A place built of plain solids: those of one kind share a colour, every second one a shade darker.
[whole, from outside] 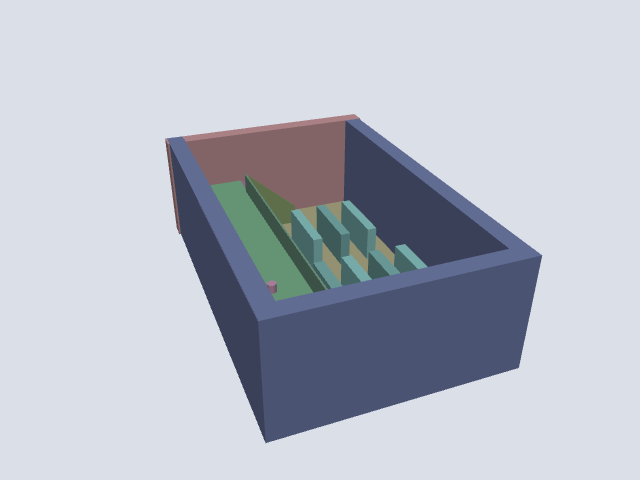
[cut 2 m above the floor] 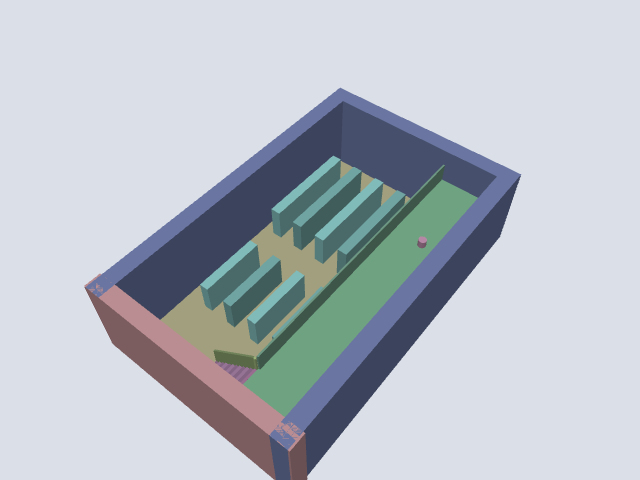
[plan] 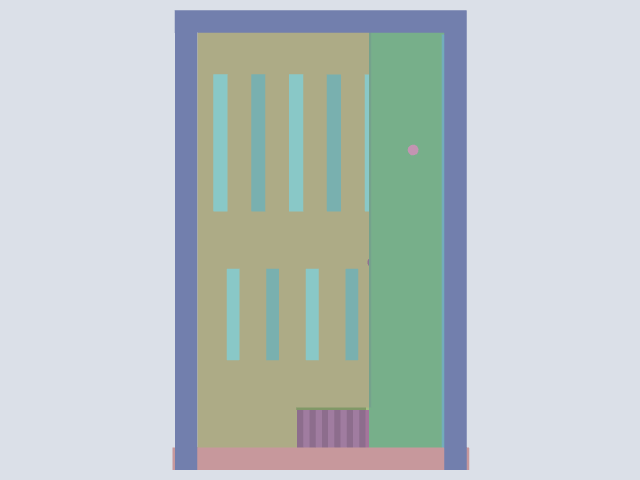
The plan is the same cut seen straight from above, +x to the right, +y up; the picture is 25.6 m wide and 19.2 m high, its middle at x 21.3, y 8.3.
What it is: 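A stack floor with narrow aisles and a mezzanine, one wing of it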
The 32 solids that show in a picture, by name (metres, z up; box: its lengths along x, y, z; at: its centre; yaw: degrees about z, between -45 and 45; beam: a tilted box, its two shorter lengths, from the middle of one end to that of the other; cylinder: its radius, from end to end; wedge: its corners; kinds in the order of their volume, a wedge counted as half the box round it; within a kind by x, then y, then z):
{
 "wall_wing_1": {"box": [0.9, 18.39, 5.83], "at": [15.95, 8.3, 2.62]},
 "wall_wing_2": {"box": [11.68, 0.9, 5.83], "at": [21.33, 17.04, 2.62]},
 "wall_wing_3": {"box": [0.9, 18.39, 5.83], "at": [26.72, 8.3, 2.62]},
 "wall_1": {"box": [11.87, 0.9, 5.83], "at": [21.33, -0.45, 2.62]},
 "floor_main_1": {"box": [9.87, 16.59, 0.3], "at": [21.33, 8.3, -0.15]},
 "stack_1": {"box": [0.57, 5.49, 1.98], "at": [17.32, 12.18, 0.99]},
 "stack_2": {"box": [0.52, 3.66, 1.87], "at": [17.82, 5.32, 0.93]},
 "stack_3": {"box": [0.57, 5.49, 1.98], "at": [18.83, 12.18, 0.99]},
 "stack_4": {"box": [0.52, 3.66, 1.87], "at": [19.41, 5.32, 0.93]},
 "stack_5": {"box": [0.57, 5.49, 1.98], "at": [20.34, 12.18, 0.99]},
 "stack_6": {"box": [0.52, 3.66, 1.87], "at": [20.99, 5.32, 0.93]},
 "stack_7": {"box": [0.57, 5.49, 1.98], "at": [21.86, 12.18, 0.99]},
 "stack_8": {"box": [0.52, 3.66, 1.87], "at": [22.57, 5.32, 0.93]},
 "stack_9": {"box": [0.57, 5.49, 1.98], "at": [23.37, 12.18, 0.99]},
 "floor_mezz_1": {"box": [3.01, 16.59, 0.25], "at": [24.76, 8.3, 2.5]},
 "step_mezz_1": {"box": [0.33, 1.5, 0.27], "at": [20.54, 0.75, 0.08]},
 "step_mezz_2": {"box": [0.33, 1.5, 0.49], "at": [20.79, 0.75, 0.19]},
 "step_mezz_3": {"box": [0.33, 1.5, 0.71], "at": [21.04, 0.75, 0.3]},
 "step_mezz_4": {"box": [0.33, 1.5, 0.92], "at": [21.29, 0.75, 0.41]},
 "step_mezz_5": {"box": [0.33, 1.5, 1.14], "at": [21.54, 0.75, 0.52]},
 "step_mezz_6": {"box": [0.33, 1.5, 1.36], "at": [21.79, 0.75, 0.63]},
 "step_mezz_7": {"box": [0.33, 1.5, 1.58], "at": [22.04, 0.75, 0.74]},
 "step_mezz_8": {"box": [0.33, 1.5, 1.8], "at": [22.28, 0.75, 0.85]},
 "step_mezz_9": {"box": [0.33, 1.5, 2.02], "at": [22.53, 0.75, 0.96]},
 "step_mezz_10": {"box": [0.33, 1.5, 2.23], "at": [22.78, 0.75, 1.07]},
 "step_mezz_11": {"box": [0.33, 1.5, 2.45], "at": [23.03, 0.75, 1.18]},
 "zmezz_rail_cut_1": {"box": [0.1, 16.52, 1.07], "at": [26.22, 8.26, 3.16]},
 "mezz_rail_guard_1": {"box": [0.1, 14.99, 1.07], "at": [23.31, 9.1, 3.16]},
 "floor_mezz_hda_1": {"box": [0.14, 1.5, 2.67], "at": [23.19, 0.75, 1.29]},
 "wall_mezz_1": {"wedge": [[20.35, 1.5, -0.05], [20.35, 1.5, 1.11], [20.35, 1.6, -0.05], [20.35, 1.6, 1.11], [23.14, 1.5, -0.05], [23.14, 1.5, 3.56], [23.14, 1.6, -0.05], [23.14, 1.6, 3.56]]},
 "wall_mezz_2": {"box": [0.12, 0.1, 3.59], "at": [23.2, 1.55, 1.75]},
 "zclutw_stool_1": {"cylinder": 0.21, "from": [25.02, 11.9, 2.57], "to": [25.02, 11.9, 3.04]}
}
